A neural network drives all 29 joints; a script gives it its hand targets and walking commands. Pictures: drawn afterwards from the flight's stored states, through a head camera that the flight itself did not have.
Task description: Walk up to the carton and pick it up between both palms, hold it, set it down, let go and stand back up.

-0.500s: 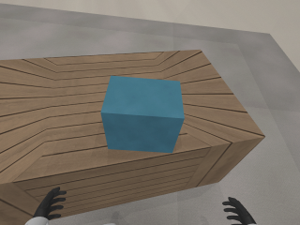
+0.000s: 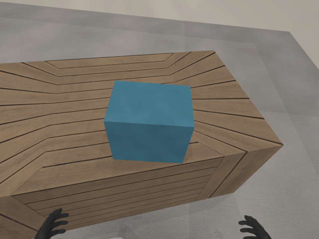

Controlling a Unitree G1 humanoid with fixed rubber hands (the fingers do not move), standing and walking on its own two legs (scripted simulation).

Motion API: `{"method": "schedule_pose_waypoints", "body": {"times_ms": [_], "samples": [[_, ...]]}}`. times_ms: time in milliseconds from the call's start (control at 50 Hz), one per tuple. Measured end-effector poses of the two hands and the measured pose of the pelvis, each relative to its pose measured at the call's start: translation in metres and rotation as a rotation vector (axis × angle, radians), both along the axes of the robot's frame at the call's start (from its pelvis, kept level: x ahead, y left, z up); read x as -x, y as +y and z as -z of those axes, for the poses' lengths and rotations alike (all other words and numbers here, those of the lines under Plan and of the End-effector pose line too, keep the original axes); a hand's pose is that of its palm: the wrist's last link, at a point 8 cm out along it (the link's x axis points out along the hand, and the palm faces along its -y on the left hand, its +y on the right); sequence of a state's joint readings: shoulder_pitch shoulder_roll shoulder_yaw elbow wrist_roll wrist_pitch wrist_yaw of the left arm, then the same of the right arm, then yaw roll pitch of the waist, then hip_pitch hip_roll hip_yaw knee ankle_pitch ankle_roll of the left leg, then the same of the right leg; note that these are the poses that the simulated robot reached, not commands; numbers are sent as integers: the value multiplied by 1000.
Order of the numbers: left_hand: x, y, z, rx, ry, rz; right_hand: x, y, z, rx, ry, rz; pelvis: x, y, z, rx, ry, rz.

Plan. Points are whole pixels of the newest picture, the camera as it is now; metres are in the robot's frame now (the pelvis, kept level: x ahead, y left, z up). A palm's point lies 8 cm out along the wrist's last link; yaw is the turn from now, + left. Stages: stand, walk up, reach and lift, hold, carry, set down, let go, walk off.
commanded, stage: stand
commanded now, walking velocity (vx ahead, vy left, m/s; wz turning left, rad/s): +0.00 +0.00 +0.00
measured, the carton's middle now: (150, 123) +0.49 +0.02 -0.07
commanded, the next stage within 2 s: none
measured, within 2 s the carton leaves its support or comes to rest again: neither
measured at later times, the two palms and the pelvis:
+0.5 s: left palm out of the picture +0.10 +0.28 -0.11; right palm out of the picture +0.08 -0.28 -0.10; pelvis -0.02 +0.00 +0.00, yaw +0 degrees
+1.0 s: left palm out of the picture +0.09 +0.28 -0.11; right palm out of the picture +0.07 -0.28 -0.10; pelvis -0.02 +0.00 +0.00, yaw +0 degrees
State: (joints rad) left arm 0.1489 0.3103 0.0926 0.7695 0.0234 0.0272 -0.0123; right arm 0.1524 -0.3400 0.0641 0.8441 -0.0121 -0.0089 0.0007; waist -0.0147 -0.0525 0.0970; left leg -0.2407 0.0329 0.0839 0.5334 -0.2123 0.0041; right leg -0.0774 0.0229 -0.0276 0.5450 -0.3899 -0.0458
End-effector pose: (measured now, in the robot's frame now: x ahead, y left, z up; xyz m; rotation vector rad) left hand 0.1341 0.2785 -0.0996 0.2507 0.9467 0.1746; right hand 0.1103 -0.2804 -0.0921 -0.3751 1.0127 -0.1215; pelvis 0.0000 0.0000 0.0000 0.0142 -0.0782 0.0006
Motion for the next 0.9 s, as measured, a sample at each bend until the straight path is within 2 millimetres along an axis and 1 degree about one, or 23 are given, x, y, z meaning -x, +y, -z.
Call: {"method": "schedule_pose_waypoints", "body": {"times_ms": [120, 240, 400, 560, 780, 900], "samples": [[9, 3, 2, 5, 8, -6, 6, 2, -1, 3, -6, 1, 5, 2, 0, 3, -7, 0], [19, 5, 3, 10, 10, -14, 17, 2, -1, 7, -2, 7, 13, 4, 0, 6, -14, 0], [34, 4, 6, 7, 40, -26, 27, -1, 1, 4, 14, 13, 20, 2, -1, 4, -16, -2], [36, 3, 6, 5, 49, -27, 34, -4, 4, 3, 40, 21, 20, 0, -2, 2, -11, -2], [36, 3, 7, 5, 58, -29, 33, -5, 5, 3, 54, 25, 17, 0, -2, 1, -5, -2], [40, 4, 8, 6, 72, -34, 35, -5, 5, 6, 57, 25, 18, 0, -3, 2, -4, -2]]}}
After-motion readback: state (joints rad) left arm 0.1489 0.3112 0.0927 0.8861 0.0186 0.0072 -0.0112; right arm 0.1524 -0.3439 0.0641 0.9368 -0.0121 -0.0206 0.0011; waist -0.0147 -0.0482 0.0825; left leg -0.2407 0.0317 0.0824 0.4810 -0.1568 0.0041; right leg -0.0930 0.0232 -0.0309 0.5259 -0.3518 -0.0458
